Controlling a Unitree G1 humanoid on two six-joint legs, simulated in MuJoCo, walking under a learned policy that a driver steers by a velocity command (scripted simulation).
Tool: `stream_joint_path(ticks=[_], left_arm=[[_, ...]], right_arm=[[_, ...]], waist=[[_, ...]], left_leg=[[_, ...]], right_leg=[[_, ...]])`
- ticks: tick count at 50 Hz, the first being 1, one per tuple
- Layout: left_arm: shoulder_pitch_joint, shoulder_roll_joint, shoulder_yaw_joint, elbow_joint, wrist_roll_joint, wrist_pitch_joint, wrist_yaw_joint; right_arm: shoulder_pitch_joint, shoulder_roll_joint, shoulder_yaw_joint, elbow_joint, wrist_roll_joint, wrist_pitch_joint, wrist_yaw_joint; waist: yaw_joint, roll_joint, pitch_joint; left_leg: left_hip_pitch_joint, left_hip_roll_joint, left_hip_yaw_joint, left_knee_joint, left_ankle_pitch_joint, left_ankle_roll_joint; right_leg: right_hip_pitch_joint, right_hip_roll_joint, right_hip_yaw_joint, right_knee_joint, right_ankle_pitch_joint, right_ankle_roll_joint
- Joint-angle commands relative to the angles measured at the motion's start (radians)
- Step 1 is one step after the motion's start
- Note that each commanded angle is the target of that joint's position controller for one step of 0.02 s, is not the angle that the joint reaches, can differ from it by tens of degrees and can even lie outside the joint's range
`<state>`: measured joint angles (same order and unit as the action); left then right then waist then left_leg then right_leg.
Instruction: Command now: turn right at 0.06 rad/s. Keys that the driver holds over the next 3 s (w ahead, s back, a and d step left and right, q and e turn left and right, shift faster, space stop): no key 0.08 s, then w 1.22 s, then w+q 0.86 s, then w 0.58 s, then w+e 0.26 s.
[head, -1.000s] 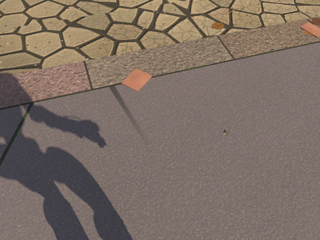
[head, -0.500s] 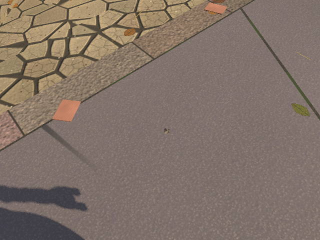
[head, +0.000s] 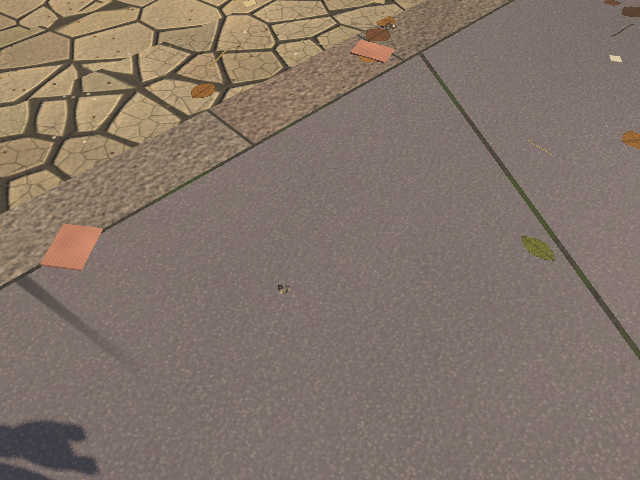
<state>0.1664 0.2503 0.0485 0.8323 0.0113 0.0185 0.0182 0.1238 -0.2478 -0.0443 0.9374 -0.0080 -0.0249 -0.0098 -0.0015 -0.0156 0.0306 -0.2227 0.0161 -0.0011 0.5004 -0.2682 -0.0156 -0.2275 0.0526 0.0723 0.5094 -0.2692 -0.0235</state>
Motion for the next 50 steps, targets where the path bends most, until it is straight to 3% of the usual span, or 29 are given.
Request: stream_joint_path(ticks=[1,4,6,8,10,13,15,16,17,18,19,20,21,22,25,29,32,34,36,37,38,39,40,41,42,43,44,46,50], left_arm=[[-0.012,0.102,0.027,-0.038,-0.001,-0.015,0.002],[-0.006,0.101,0.027,-0.013,-0.002,-0.019,0.003],[0.025,0.103,0.030,0.015,-0.010,-0.018,0.006],[0.032,0.111,0.033,0.015,-0.021,-0.027,0.009],[0.024,0.097,0.029,0.008,-0.032,-0.060,0.007],[0.002,0.067,0.027,0.002,-0.037,-0.100,-0.008],[0.062,0.064,0.029,0.026,-0.039,-0.109,-0.016],[0.147,0.076,0.035,0.062,-0.041,-0.112,-0.017],[0.238,0.122,0.050,0.099,-0.042,-0.116,-0.014],[0.348,0.217,0.078,0.134,-0.045,-0.119,-0.017],[0.381,0.203,0.070,0.128,-0.026,-0.128,-0.028],[0.346,0.150,0.052,0.119,-0.011,-0.133,-0.031],[0.320,0.128,0.045,0.106,-0.009,-0.135,-0.033],[0.304,0.121,0.038,0.103,-0.015,-0.131,-0.035],[0.300,0.077,0.017,0.106,-0.018,-0.106,-0.025],[0.292,0.130,0.021,0.098,-0.014,-0.101,0.000],[0.322,0.152,0.029,0.122,-0.027,-0.112,0.001],[0.308,0.153,0.033,0.127,-0.033,-0.109,0.000],[0.287,0.172,0.041,0.123,-0.024,-0.096,0.001],[0.280,0.163,0.038,0.120,-0.016,-0.085,0.002],[0.277,0.146,0.029,0.104,-0.006,-0.080,0.003],[0.413,0.004,-0.009,0.091,-0.008,-0.096,-0.010],[0.383,0.032,-0.006,0.109,-0.029,-0.123,-0.017],[0.268,0.121,0.020,0.067,-0.060,-0.138,-0.020],[0.193,0.137,0.022,0.046,-0.063,-0.144,-0.015],[0.164,0.134,0.028,0.042,-0.047,-0.140,-0.006],[0.187,0.117,0.033,0.048,-0.035,-0.127,0.001],[0.223,0.073,0.028,0.056,-0.029,-0.101,0.004],[0.081,0.091,0.035,0.000,-0.013,-0.092,0.010]], right_arm=[[-0.020,-0.128,-0.019,-0.036,0.002,-0.009,-0.010],[-0.020,-0.126,-0.015,-0.022,0.002,-0.004,-0.013],[0.006,-0.131,-0.017,-0.001,0.010,0.001,-0.013],[0.013,-0.142,-0.020,-0.003,0.023,-0.001,-0.016],[0.046,-0.154,-0.023,0.001,0.033,-0.024,-0.017],[0.096,-0.195,-0.040,0.020,0.034,-0.046,-0.011],[0.043,-0.186,-0.037,-0.001,0.037,-0.045,-0.003],[-0.025,-0.162,-0.029,-0.026,0.040,-0.043,0.002],[-0.082,-0.112,-0.014,-0.057,0.039,-0.049,0.005],[-0.110,-0.078,-0.007,-0.092,0.032,-0.070,0.006],[-0.116,-0.120,-0.016,-0.102,0.032,-0.088,0.006],[-0.082,-0.139,-0.023,-0.091,0.046,-0.096,0.014],[-0.059,-0.123,-0.018,-0.081,0.054,-0.097,0.022],[-0.071,-0.115,-0.017,-0.083,0.051,-0.097,0.028],[-0.110,-0.077,-0.011,-0.099,0.034,-0.087,0.050],[-0.260,-0.027,0.015,-0.162,0.024,-0.079,0.059],[-0.291,-0.072,0.009,-0.191,0.038,-0.071,0.056],[-0.273,-0.108,-0.004,-0.199,0.038,-0.073,0.058],[-0.158,-0.151,-0.028,-0.176,0.035,-0.073,0.053],[-0.003,-0.181,-0.050,-0.130,0.037,-0.068,0.046],[0.172,-0.219,-0.067,-0.087,0.033,-0.062,0.036],[0.295,-0.310,-0.086,-0.058,0.009,-0.059,0.036],[0.282,-0.234,-0.061,-0.052,0.016,-0.059,0.042],[0.177,-0.188,-0.047,-0.063,0.024,-0.065,0.044],[0.088,-0.159,-0.037,-0.084,0.021,-0.070,0.045],[0.027,-0.133,-0.030,-0.091,0.009,-0.076,0.049],[-0.007,-0.111,-0.023,-0.093,-0.005,-0.084,0.052],[-0.009,-0.103,-0.021,-0.080,-0.002,-0.090,0.055],[0.074,-0.154,-0.031,-0.047,0.003,-0.094,0.030]], waist=[[-0.006,0.036,-0.055],[-0.010,0.012,-0.045],[-0.011,0.014,-0.042],[-0.011,0.033,0.042],[-0.020,0.066,0.095],[-0.015,0.172,0.082],[0.030,0.174,0.077],[0.078,0.149,0.069],[0.109,0.034,0.063],[0.123,-0.209,0.034],[0.140,-0.237,0.029],[0.096,-0.129,0.027],[0.074,-0.084,0.011],[0.066,-0.050,0.023],[0.055,-0.068,0.033],[0.077,-0.066,0.086],[0.066,-0.101,0.113],[0.034,-0.099,0.096],[-0.036,-0.123,-0.009],[-0.110,-0.119,-0.100],[-0.179,-0.083,-0.209],[-0.121,0.199,-0.394],[-0.129,0.248,-0.428],[-0.109,0.195,-0.221],[-0.075,0.106,-0.118],[-0.038,0.055,-0.057],[0.006,0.079,-0.044],[0.038,0.104,-0.037],[0.016,0.064,0.019]], left_leg=[[0.023,0.064,-0.060,-0.075,0.143,0.042],[0.028,0.056,-0.055,-0.071,0.132,0.042],[0.014,0.031,-0.041,-0.074,-0.138,0.058],[-0.048,0.050,-0.093,-0.101,-0.417,0.102],[-0.036,0.114,-0.201,-0.148,-0.491,0.153],[0.031,0.268,-0.421,-0.272,-0.481,0.241],[-0.069,0.253,-0.385,-0.261,-0.397,0.228],[-0.152,0.190,-0.284,-0.203,-0.314,0.183],[-0.258,0.082,-0.131,-0.025,-0.173,0.115],[-0.433,-0.041,0.043,0.288,-0.087,0.042],[-0.610,-0.051,-0.014,0.501,-0.272,0.036],[-0.682,-0.002,-0.065,0.625,-0.276,0.061],[-0.717,0.030,-0.068,0.671,-0.210,0.082],[-0.744,0.060,-0.053,0.664,-0.147,0.090],[-0.655,0.091,-0.002,0.532,0.003,0.067],[-0.424,0.027,0.072,0.184,0.236,0.021],[-0.332,0.012,0.052,0.069,0.308,0.041],[-0.306,0.006,0.036,0.027,0.293,0.073],[-0.153,-0.038,0.064,0.041,0.233,0.110],[0.035,-0.065,0.085,0.041,0.217,0.136],[0.322,0.037,-0.026,0.075,0.190,0.178],[0.684,0.320,-0.523,-0.012,-0.074,0.347],[0.652,0.367,-0.805,-0.229,-0.250,0.358],[0.486,0.336,-0.672,-0.259,-0.289,0.300],[0.309,0.305,-0.532,-0.281,-0.206,0.271],[0.153,0.266,-0.418,-0.306,-0.091,0.254],[0.052,0.223,-0.331,-0.330,-0.020,0.236],[-0.043,0.193,-0.251,-0.377,0.019,0.245],[-0.029,0.194,-0.184,-0.427,0.102,0.268]], right_leg=[[0.017,-0.069,0.061,-0.064,0.188,-0.028],[0.012,-0.069,0.061,-0.072,0.180,-0.022],[-0.009,-0.038,0.034,-0.064,-0.099,-0.034],[-0.110,-0.032,0.034,-0.051,-0.380,-0.058],[-0.188,-0.044,0.031,-0.009,-0.368,-0.066],[-0.212,-0.034,-0.065,0.131,-0.158,-0.051],[-0.061,-0.044,-0.070,0.057,-0.136,-0.076],[0.072,-0.050,-0.049,-0.027,-0.118,-0.091],[0.189,-0.118,0.104,-0.124,-0.160,-0.126],[0.368,-0.273,0.398,-0.243,-0.105,-0.203],[0.467,-0.391,0.584,-0.274,0.080,-0.274],[0.497,-0.400,0.533,-0.236,0.173,-0.270],[0.513,-0.382,0.453,-0.232,0.226,-0.249],[0.505,-0.369,0.378,-0.247,0.288,-0.227],[0.401,-0.295,0.199,-0.313,0.402,-0.179],[0.167,-0.220,0.056,-0.405,0.332,-0.159],[0.166,-0.262,0.049,-0.441,0.301,-0.150],[0.247,-0.291,0.034,-0.389,0.433,-0.127],[0.310,-0.289,0.001,-0.221,0.791,-0.099],[0.276,-0.253,-0.030,-0.038,0.902,-0.076],[0.085,-0.219,-0.040,0.215,0.736,-0.049],[-0.293,-0.043,-0.057,0.652,0.145,0.019],[-0.405,-0.003,0.079,0.814,-0.277,0.002],[-0.509,-0.064,0.063,0.874,-0.227,-0.017],[-0.491,-0.121,0.031,0.837,-0.131,-0.032],[-0.440,-0.162,0.013,0.776,-0.060,-0.032],[-0.363,-0.197,0.022,0.725,-0.015,-0.034],[-0.300,-0.215,0.014,0.669,0.005,-0.024],[-0.439,-0.233,0.002,0.479,0.178,0.021]])
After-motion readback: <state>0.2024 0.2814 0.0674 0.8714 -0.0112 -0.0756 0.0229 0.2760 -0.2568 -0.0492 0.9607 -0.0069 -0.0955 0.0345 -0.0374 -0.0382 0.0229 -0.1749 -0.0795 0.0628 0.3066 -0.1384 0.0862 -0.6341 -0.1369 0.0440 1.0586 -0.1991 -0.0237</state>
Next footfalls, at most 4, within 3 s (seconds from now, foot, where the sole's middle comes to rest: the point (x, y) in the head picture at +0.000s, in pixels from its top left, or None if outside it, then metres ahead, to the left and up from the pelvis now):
0.76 left None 0.41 0.13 -0.77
1.30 right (377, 386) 0.72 -0.11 -0.77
1.86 left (263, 290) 0.98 0.17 -0.77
2.36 right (287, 193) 1.34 0.12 -0.77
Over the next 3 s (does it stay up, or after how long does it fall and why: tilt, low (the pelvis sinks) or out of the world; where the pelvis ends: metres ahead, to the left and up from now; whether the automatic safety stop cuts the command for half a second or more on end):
stays up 1.41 0.35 0.00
